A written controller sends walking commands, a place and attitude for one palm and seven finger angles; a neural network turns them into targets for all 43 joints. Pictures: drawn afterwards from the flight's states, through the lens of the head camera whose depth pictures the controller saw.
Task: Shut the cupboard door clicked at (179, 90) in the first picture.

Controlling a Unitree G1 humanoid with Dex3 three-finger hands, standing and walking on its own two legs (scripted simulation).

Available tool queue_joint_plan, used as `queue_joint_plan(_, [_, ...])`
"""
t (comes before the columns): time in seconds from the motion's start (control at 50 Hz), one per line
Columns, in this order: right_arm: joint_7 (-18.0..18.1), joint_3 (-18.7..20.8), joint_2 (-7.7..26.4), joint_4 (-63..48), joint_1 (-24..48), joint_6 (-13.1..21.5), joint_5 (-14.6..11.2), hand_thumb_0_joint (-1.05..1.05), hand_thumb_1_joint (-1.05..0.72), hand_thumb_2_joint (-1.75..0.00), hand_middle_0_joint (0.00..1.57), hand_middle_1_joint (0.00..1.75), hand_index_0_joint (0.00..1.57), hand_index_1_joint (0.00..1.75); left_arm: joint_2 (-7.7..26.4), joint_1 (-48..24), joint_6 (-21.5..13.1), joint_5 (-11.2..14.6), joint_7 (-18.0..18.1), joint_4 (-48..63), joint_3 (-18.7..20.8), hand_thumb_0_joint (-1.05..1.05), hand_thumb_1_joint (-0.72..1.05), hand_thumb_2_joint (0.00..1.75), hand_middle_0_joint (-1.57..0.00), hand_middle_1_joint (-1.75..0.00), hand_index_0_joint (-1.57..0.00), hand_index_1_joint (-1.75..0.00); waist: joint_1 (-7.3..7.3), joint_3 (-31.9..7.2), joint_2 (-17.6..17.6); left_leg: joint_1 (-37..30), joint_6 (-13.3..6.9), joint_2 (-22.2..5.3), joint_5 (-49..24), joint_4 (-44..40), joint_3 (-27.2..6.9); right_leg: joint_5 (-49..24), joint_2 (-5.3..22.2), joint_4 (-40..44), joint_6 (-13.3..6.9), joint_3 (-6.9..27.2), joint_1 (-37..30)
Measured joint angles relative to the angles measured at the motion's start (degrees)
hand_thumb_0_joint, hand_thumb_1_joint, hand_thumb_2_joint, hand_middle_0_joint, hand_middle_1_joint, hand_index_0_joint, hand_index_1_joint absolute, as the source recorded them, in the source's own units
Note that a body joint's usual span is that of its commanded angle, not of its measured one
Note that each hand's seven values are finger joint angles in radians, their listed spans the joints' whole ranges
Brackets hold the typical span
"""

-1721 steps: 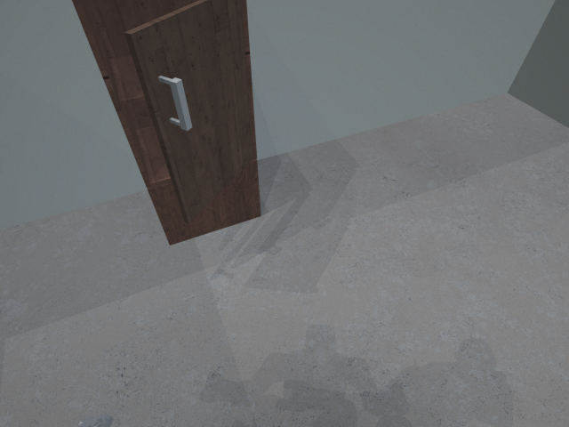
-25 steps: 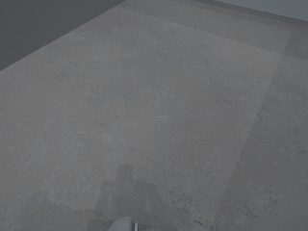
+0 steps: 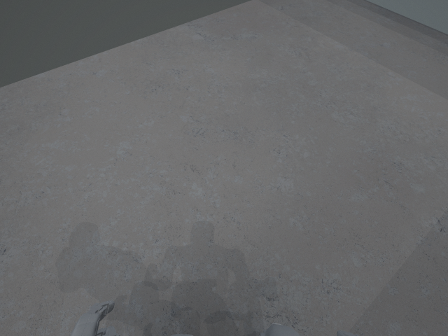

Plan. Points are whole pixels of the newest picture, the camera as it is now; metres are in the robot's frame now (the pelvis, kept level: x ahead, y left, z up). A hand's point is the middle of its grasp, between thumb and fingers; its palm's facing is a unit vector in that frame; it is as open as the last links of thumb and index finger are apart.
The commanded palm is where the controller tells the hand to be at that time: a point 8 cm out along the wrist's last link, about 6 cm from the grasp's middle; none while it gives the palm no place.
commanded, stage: turn to face it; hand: left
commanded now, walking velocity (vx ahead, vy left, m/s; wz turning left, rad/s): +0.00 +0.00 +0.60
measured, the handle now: out of the picture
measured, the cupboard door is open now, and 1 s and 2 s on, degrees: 5 5 5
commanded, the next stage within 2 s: none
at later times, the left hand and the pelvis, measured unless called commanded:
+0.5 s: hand out of the picture -0.01 +0.19 -0.18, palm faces +0.37 -0.90 -0.24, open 7.4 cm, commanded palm none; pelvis +0.02 -0.01 -0.02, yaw +21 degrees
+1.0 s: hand out of the picture +0.01 +0.17 -0.14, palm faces +0.59 -0.76 -0.29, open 7.4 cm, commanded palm none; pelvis +0.05 -0.05 +0.00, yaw +38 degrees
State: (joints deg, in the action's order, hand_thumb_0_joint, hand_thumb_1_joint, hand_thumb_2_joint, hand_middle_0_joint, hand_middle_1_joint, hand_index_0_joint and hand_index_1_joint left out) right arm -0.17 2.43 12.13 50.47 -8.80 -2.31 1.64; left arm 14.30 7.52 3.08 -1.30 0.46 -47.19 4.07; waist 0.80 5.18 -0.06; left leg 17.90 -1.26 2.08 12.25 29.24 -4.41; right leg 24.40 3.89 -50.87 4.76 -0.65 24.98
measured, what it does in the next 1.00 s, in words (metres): steps on the spot, turning left: right foot, then left foot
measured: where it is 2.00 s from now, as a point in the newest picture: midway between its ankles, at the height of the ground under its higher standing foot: outside the picture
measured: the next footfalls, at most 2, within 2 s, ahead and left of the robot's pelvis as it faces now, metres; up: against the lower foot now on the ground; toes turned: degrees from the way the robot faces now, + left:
right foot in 0.10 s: +0.05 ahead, -0.15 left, +0.00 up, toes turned +2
left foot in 0.48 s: +0.02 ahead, +0.11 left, +0.00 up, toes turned +24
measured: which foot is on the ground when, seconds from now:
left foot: down 0.00-0.10, up 0.12-0.46, down 0.48-0.86, up 0.88-1.00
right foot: up 0.00-0.08, down 0.10-0.48, up 0.50-0.84, down 0.86-1.00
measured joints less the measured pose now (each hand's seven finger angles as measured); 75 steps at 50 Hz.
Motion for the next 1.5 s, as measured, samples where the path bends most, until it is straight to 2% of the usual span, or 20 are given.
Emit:
queue_joint_plan(0.08, [-0.15,0.92,0.26,0.56,-1.6,-0.72,-0.27,0.0,-0.91,-0.9,0.21,0.3,0.2,0.3,-0.86,-0.29,-1.23,0.25,0.04,1.44,-0.75,0.01,0.91,0.9,-0.2,-0.3,-0.19,-0.3,0.65,-0.92,-1.08,1.74,1.69,0.91,1.23,2.76,-3.11,-5.48,-1.99,14.56,-0.77,-0.56,-6.8])
queue_joint_plan(0.12, [-0.32,1.8,1.02,0.95,-2.18,-1.04,-0.72,0.0,-0.91,-0.9,0.21,0.3,0.2,0.3,-1.71,0.38,-2.38,-0.25,0.3,1.62,-1.21,0.01,0.91,0.9,-0.2,-0.3,-0.19,-0.3,0.5,-1.34,-2.09,4.69,2.15,1.39,7.38,9.68,-3.73,-5.51,-2.19,17.63,-3.38,-1.46,-8.53])
queue_joint_plan(0.16, [-0.34,2.63,2.05,1.66,-2.14,-1.6,-0.6,0.0,-0.91,-0.9,0.2,0.3,0.2,0.3,-3.06,1.31,-2.71,-0.41,0.54,1.08,-1.87,0.0,0.91,0.9,-0.2,-0.3,-0.2,-0.3,0.82,-0.91,-3.19,8.5,2.7,1.78,13.77,22.7,-2.33,-5.03,-1.69,16.85,-4.78,-3.12,-9.3])
queue_joint_plan(0.2, [-0.55,3.03,2.67,2.04,-2.09,-1.93,-0.54,0.0,-0.91,-0.9,0.2,0.3,0.2,0.3,-3.99,2.68,-2.57,-0.35,0.73,0.34,-2.2,0.0,0.91,0.9,-0.2,-0.3,-0.2,-0.3,1.12,-0.66,-3.14,11.25,3.42,1.27,13.7,33.29,0.11,-5.35,-0.74,18.06,-5.11,-4.21,-10.74])
queue_joint_plan(0.26, [-1.03,3.06,2.86,2.01,-2.39,-2.06,-0.56,0.0,-0.91,-0.9,0.2,0.3,0.2,0.3,-4.62,4.29,-2.12,-0.33,0.79,-0.89,-2.4,0.01,0.91,0.9,-0.2,-0.3,-0.2,-0.3,1.82,-0.51,-2.12,12.1,4.43,-0.59,11.77,37.73,2.85,-5.82,0.94,20.15,-4.99,-6.26,-12.59])
queue_joint_plan(0.42, [-1.37,1.89,2.02,2.28,-0.97,-2.1,-0.93,0.0,-0.91,-0.9,0.2,0.3,0.19,0.3,-3.5,6.7,-2.29,-0.63,0.5,-2.18,-1.65,0.01,0.91,0.9,-0.2,-0.3,-0.2,-0.31,-0.26,1.02,1.52,4.52,4.1,-3.14,13.37,18.21,7.15,-3.49,5.19,18.74,-3.52,-12.34,-14.05])
queue_joint_plan(0.48, [-1.49,1.35,2.06,1.14,0.03,-1.13,-0.9,0.0,-0.91,-0.9,0.2,0.3,0.19,0.3,-2.06,8.32,-1.96,-0.29,0.41,-2.61,-0.89,0.01,0.91,0.9,-0.2,-0.3,-0.2,-0.31,-1.04,0.89,2.42,-0.45,2.69,-2.82,4.67,6.11,8.51,-0.58,6.76,13.66,-2.22,-14.16,-12.7])
queue_joint_plan(0.56, [-0.6,0.75,1.05,-0.17,1.37,0.73,-0.61,0.0,-0.91,-0.9,0.2,0.3,0.2,0.3,0.72,7.79,0.78,0.14,0.98,-4.27,0.09,0.01,0.91,0.9,-0.2,-0.3,-0.2,-0.3,-1.51,1.15,4.16,0.28,0.04,-1.51,7.29,8.19,7.36,8.26,4.92,-5.33,-0.96,-6.25,-4.8])
queue_joint_plan(0.62, [0.5,0.26,0.73,-0.67,1.06,0.96,-0.34,0.0,-0.91,-0.9,0.2,0.3,0.2,0.3,1.37,5.98,1.58,0.26,0.82,-4.66,0.43,0.01,0.91,0.9,-0.2,-0.3,-0.19,-0.3,-1.43,0.86,3.23,-0.94,0.23,-1.31,5.94,5.5,5.26,5.93,2.7,-11.73,-0.31,-3.14,-0.71])
queue_joint_plan(0.72, [0.55,-0.22,0.66,-0.1,0.37,0.38,-0.12,0.0,-0.91,-0.9,0.2,0.3,0.2,0.3,1.1,2.99,0.95,0.28,0.18,-2.47,0.25,0.01,0.91,0.9,-0.2,-0.3,-0.19,-0.3,-1.13,0.39,1.35,-2.64,0.57,-0.98,3.04,1.26,1.75,2.51,1.08,-6.58,0.05,-1.01,0.69])
queue_joint_plan(0.82, [0.07,0.38,0.81,0.59,-0.44,-0.74,-0.04,0.0,-0.91,-0.9,0.2,0.3,0.2,0.3,-0.08,1.01,-0.2,0.34,-0.06,-0.19,-0.38,0.01,0.91,0.9,-0.2,-0.3,-0.19,-0.3,-0.26,-0.24,-0.65,-1.67,2.09,-0.59,2.7,1.86,-2.16,-1.35,-1.07,7.07,-0.48,-0.86,-3.83])
queue_joint_plan(0.86, [-0.1,0.91,0.94,0.49,-1.23,-1.1,-0.42,0.0,-0.91,-0.9,0.21,0.3,0.2,0.3,-0.34,1.49,-1.33,0.21,-0.07,0.85,-0.76,0.01,0.91,0.9,-0.2,-0.3,-0.19,-0.3,-0.19,-1.14,-0.84,0.16,2.87,0.29,3.92,4.7,-3.51,-5.67,-1.37,16.33,-1.44,-1.26,-7.81])
queue_joint_plan(0.92, [-0.29,2.3,2.2,1.07,-1.1,-1.87,-0.64,0.0,-0.91,-0.9,0.2,0.3,0.2,0.3,-2.34,2.07,-2.35,-0.37,0.37,0.65,-1.59,0.01,0.91,0.9,-0.2,-0.3,-0.2,-0.3,0.02,-0.66,-2.66,6.06,2.9,1.35,14.54,21.45,-2.75,-5.94,-0.83,15.41,-4.58,-3.56,-8.21])
queue_joint_plan(0.98, [-0.83,2.92,2.98,1.6,-1.09,-2.26,-0.48,0.0,-0.91,-0.9,0.2,0.3,0.2,0.3,-3.82,3.77,-2.11,-0.37,0.59,-0.12,-2.13,0.0,0.91,0.9,-0.2,-0.3,-0.2,-0.3,0.55,-0.58,-2.85,10.5,3.54,0.59,13.11,36.2,0.72,-6.54,0.47,17.74,-5.01,-5.55,-10.3])
queue_joint_plan(1.02, [-1.22,2.99,2.98,1.66,-1.29,-2.34,-0.53,0.0,-0.91,-0.9,0.2,0.3,0.2,0.3,-4.31,4.69,-1.91,-0.42,0.66,-0.79,-2.27,0.01,0.91,0.9,-0.2,-0.3,-0.2,-0.3,1.01,-0.64,-2.28,11.22,4.14,-0.64,11.42,38.65,2.49,-7.15,1.38,19.48,-4.91,-6.97,-11.42])
queue_joint_plan(1.18, [-1.45,1.93,1.7,2.18,-1.05,-2.17,-0.91,0.0,-0.91,-0.9,0.2,0.3,0.19,0.3,-3.76,6.21,-2.19,-0.73,0.42,-2.02,-1.72,0.01,0.91,0.9,-0.2,-0.3,-0.2,-0.31,-0.38,0.57,1.4,4.07,4.32,-3.29,13.96,19.21,7.13,-5.98,5.49,19.12,-3.51,-12.95,-12.46])
queue_joint_plan(1.24, [-1.59,1.33,1.7,1.11,-0.84,-1.06,-0.94,0.0,-0.91,-0.9,0.2,0.3,0.2,0.3,-2.58,7.51,-1.79,-0.35,0.26,-2.32,-0.93,0.01,0.91,0.9,-0.2,-0.3,-0.2,-0.31,-0.97,0.29,2.13,-1.12,2.94,-3.32,4.95,5.7,7.94,-3.1,7.12,13.94,-2.12,-14.81,-10.77])
queue_joint_plan(1.3, [-1.01,0.93,0.77,0.49,0.04,0.3,-0.53,0.0,-0.91,-0.9,0.2,0.3,0.2,0.3,-0.38,7.2,0.37,-0.06,0.61,-3.44,-0.11,0.01,0.91,0.9,-0.2,-0.3,-0.2,-0.3,-1.27,0.67,3.76,0.4,0.42,-2.14,6.23,8.31,7.11,7.62,5.88,-0.14,-1.0,-8.61,-4.91])
queue_joint_plan(1.36, [0.19,0.32,0.09,-0.06,-0.41,0.79,-0.26,0.0,-0.91,-0.9,0.2,0.3,0.2,0.3,0.84,5.73,1.61,0.11,0.7,-4.52,0.44,0.01,0.91,0.9,-0.2,-0.3,-0.2,-0.3,-1.06,0.52,3.44,-0.33,0.09,-1.69,6.55,6.41,5.2,6.36,2.99,-10.06,-0.4,-4.24,-0.29])
queue_joint_plan(1.5, [0.52,-0.16,0.24,0.73,-1.18,0.09,-0.05,0.0,-0.91,-0.9,0.2,0.3,0.2,0.3,0.86,2.01,0.83,0.34,0.12,-2.28,0.28,0.01,0.91,0.9,-0.2,-0.3,-0.19,-0.3,-0.66,0.34,0.97,-2.37,0.64,-0.71,2.22,0.3,0.6,1.58,0.41,-4.48,0.07,-0.93,0.45])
